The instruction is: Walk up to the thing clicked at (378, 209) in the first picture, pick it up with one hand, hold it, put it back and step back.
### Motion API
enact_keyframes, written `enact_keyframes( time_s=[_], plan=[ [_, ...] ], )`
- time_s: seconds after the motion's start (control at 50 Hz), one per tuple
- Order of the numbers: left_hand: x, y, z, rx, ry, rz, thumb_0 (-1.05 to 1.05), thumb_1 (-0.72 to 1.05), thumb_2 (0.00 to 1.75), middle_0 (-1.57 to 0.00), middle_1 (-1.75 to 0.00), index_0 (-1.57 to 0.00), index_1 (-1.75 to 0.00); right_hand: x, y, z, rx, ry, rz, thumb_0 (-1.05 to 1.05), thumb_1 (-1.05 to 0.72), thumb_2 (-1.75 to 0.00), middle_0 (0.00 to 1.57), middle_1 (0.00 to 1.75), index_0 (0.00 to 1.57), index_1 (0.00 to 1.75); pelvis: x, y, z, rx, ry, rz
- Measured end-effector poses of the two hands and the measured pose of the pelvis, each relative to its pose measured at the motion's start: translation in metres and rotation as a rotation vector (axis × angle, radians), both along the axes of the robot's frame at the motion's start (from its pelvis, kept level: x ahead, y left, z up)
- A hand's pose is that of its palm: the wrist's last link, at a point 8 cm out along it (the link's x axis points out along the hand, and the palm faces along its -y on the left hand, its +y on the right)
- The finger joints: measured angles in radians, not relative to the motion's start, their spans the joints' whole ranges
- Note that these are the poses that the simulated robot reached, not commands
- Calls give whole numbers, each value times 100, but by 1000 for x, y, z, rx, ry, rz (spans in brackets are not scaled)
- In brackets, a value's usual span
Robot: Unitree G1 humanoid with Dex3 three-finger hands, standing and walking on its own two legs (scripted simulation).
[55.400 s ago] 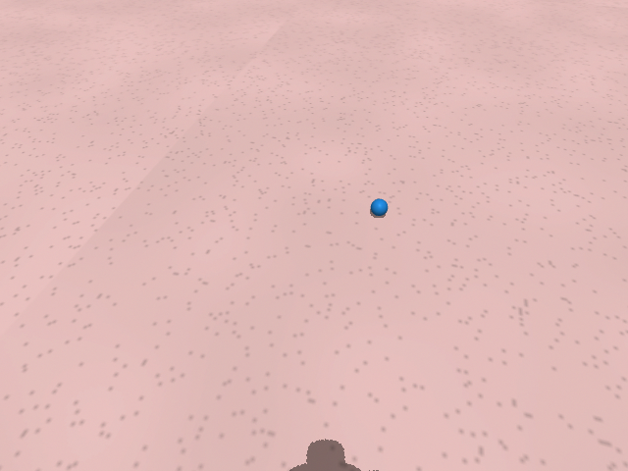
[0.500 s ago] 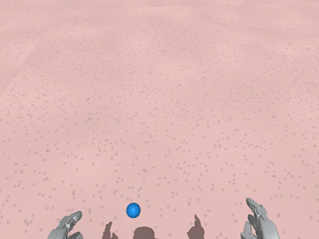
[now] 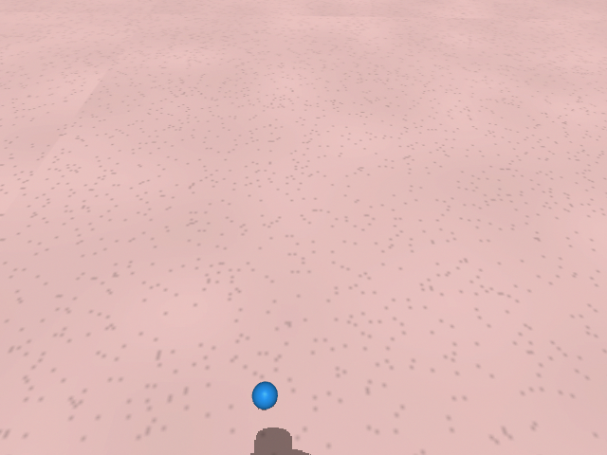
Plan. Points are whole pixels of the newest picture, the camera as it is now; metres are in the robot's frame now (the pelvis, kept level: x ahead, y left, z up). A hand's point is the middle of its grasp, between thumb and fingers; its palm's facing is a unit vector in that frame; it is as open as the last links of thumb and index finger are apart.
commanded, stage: stand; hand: left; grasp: from above
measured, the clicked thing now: (264, 395) +0.45 +0.12 -0.72
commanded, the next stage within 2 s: none
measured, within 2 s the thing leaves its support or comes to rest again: neither
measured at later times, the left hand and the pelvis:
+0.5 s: hand out of the picture +0.02 +0.23 -0.14, palm faces +0.06 -0.94 -0.34, open 7.4 cm; pelvis -0.01 -0.01 +0.02, yaw +1 degrees
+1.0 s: hand out of the picture +0.06 +0.21 -0.13, palm faces +0.04 -0.94 -0.33, open 7.4 cm; pelvis +0.00 -0.03 +0.03, yaw +0 degrees
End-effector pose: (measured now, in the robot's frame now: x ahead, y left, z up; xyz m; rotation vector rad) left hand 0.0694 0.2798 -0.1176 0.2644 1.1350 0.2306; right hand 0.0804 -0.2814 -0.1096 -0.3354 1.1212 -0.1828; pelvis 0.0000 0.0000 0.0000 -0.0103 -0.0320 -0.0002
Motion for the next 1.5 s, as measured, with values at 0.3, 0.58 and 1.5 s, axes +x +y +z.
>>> enact_keyframes(
  time_s=[0.3,0.58,1.5],
  plan=[
    [-55,-2,8,-14,155,62,0,91,90,-20,-30,-20,-30,-23,13,1,57,81,-40,0,-91,-90,20,30,20,30,-6,0,20,10,-59,6],
    [-55,-8,17,9,152,61,0,91,90,-20,-30,-20,-30,-31,-11,2,53,106,-48,0,-91,-90,20,30,20,30,-10,-14,23,12,-63,11],
    [3,-24,26,11,99,15,0,91,90,-20,-30,-20,-30,-5,-42,8,33,108,-42,0,-91,-90,20,30,20,30,9,-35,27,11,-34,-1]
  ],
)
